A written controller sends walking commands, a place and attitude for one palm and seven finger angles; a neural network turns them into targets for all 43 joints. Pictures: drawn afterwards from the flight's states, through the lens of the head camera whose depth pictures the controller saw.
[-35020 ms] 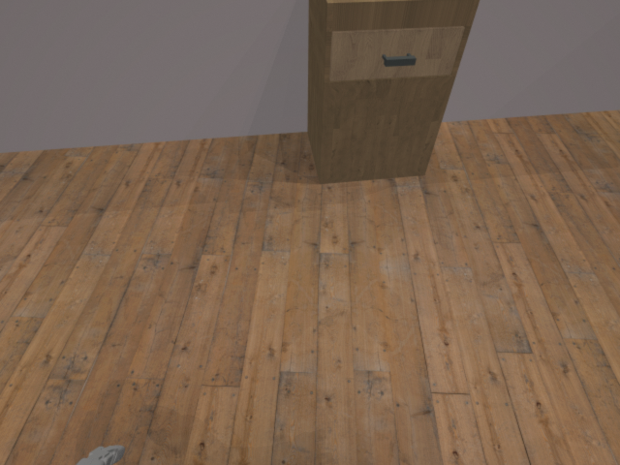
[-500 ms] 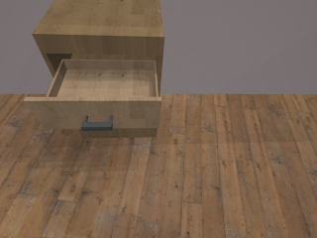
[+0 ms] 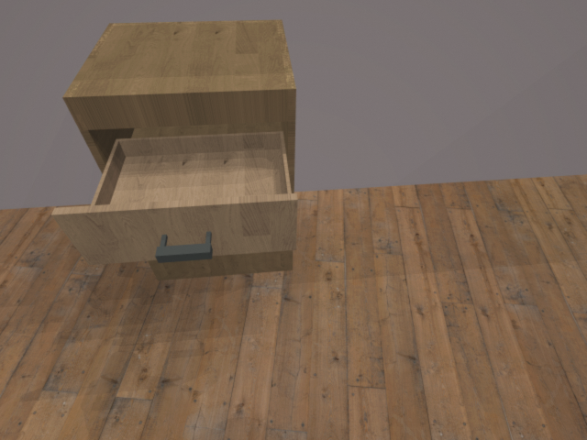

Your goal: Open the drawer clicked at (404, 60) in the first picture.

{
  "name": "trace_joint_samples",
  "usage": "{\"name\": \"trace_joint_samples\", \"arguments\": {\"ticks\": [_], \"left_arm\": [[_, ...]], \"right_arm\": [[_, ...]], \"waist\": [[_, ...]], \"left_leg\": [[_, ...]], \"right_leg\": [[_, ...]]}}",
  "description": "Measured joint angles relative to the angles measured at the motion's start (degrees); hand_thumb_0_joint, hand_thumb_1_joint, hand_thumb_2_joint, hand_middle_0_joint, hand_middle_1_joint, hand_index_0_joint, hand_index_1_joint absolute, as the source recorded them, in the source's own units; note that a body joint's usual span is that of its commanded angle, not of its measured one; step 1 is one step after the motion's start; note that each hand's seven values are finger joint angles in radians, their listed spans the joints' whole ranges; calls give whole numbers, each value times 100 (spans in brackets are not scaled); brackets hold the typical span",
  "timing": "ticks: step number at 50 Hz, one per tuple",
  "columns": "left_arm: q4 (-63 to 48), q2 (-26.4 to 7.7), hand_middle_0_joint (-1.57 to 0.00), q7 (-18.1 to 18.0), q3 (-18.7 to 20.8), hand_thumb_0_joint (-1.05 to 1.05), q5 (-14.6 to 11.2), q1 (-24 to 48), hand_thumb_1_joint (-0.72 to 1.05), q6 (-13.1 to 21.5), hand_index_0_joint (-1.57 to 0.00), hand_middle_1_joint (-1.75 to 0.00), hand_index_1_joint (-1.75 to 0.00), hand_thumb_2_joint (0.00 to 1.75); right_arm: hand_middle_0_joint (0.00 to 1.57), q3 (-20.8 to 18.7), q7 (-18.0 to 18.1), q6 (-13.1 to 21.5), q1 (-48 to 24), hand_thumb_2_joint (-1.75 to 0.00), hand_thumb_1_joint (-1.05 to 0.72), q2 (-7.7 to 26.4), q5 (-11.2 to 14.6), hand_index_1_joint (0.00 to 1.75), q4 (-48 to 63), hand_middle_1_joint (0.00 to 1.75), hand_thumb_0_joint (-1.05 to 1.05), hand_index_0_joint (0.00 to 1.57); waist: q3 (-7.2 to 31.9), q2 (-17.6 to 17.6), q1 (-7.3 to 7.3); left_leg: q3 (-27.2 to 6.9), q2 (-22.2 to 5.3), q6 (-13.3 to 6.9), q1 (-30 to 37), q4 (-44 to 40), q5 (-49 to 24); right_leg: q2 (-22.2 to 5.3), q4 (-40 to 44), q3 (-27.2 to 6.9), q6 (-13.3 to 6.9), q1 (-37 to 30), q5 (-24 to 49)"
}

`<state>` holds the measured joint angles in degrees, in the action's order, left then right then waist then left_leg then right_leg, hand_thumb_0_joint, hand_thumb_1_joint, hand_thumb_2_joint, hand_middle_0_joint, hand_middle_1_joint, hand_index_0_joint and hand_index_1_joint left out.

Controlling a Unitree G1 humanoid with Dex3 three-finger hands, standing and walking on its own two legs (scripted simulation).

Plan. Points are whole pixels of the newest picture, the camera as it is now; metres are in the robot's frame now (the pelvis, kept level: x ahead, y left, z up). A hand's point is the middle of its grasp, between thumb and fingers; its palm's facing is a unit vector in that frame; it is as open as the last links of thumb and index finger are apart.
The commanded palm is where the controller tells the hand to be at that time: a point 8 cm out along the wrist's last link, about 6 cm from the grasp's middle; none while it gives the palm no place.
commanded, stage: let the arm hang, fingers relaxed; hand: left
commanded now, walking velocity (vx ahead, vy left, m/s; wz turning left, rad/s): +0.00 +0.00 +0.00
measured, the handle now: (185, 245) +0.52 +0.27 -0.15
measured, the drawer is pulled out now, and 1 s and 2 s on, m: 0.29 0.29 0.29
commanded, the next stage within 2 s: look to check the result in 0.20 s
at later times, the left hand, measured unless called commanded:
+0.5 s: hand out of the picture +0.00 +0.16 -0.18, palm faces +0.05 -0.99 -0.15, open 7.4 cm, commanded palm none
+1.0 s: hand out of the picture +0.02 +0.16 -0.18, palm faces +0.04 -0.98 -0.18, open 7.3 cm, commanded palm none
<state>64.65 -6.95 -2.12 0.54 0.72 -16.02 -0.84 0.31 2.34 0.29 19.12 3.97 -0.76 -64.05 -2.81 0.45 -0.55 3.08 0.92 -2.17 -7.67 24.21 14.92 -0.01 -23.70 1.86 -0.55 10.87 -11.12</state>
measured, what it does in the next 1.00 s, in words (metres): stands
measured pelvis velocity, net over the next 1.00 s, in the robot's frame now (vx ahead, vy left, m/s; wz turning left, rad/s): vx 0.03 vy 0.00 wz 0.00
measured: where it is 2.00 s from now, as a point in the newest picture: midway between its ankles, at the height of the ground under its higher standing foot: outside the picture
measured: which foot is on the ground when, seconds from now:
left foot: down 0.00-1.00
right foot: down 0.00-1.00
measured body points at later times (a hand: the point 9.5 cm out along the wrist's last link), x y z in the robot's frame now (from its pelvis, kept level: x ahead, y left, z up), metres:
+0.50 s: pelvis +0.02 +0.01 +0.00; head +0.04 +0.01 +0.45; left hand +0.00 +0.21 -0.16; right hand -0.02 -0.20 -0.16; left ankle -0.02 +0.09 -0.74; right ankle +0.02 -0.11 -0.74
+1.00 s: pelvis +0.03 +0.00 +0.00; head +0.06 +0.00 +0.45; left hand +0.02 +0.21 -0.16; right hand +0.00 -0.20 -0.16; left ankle -0.02 +0.09 -0.74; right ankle +0.02 -0.11 -0.74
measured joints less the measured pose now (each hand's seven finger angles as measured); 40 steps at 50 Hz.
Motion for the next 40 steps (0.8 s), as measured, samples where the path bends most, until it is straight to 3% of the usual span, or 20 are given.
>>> {"name": "trace_joint_samples", "arguments": {"ticks": [19, 40], "left_arm": [[65, 81, -20, 12, 26, 1, -26, -130, 91, 25, -19, -30, -30, 90], [51, 16, -20, -21, 54, 1, -32, 1, 92, 33, -19, -30, -30, 90]], "right_arm": [[20, -52, 75, 48, 33, -90, -91, 183, 11, 30, -70, 30, 0, 20], [20, -22, 94, 75, -77, -90, -91, 122, 15, 30, -61, 30, 0, 20]], "waist": [[-92, -47, 17], [-81, -8, 6]], "left_leg": [[12, 39, -37, 101, -81, 77], [22, 34, -15, 282, -179, 155]], "right_leg": [[-33, 23, -20, 50, -73, -104], [-23, 5, -36, 39, -194, -239]]}}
